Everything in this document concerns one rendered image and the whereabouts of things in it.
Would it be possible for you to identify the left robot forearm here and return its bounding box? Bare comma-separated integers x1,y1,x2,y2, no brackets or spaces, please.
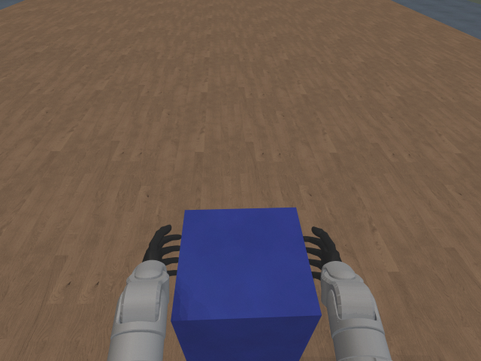
107,260,169,361

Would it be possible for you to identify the right robot hand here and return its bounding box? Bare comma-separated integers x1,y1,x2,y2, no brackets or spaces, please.
303,226,342,280

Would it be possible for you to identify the left robot hand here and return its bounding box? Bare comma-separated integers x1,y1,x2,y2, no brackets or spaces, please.
142,225,182,277

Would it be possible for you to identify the right robot forearm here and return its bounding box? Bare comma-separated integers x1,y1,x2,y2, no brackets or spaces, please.
320,261,392,361

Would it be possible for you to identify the carton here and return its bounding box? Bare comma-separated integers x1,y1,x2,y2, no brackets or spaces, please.
171,208,322,361

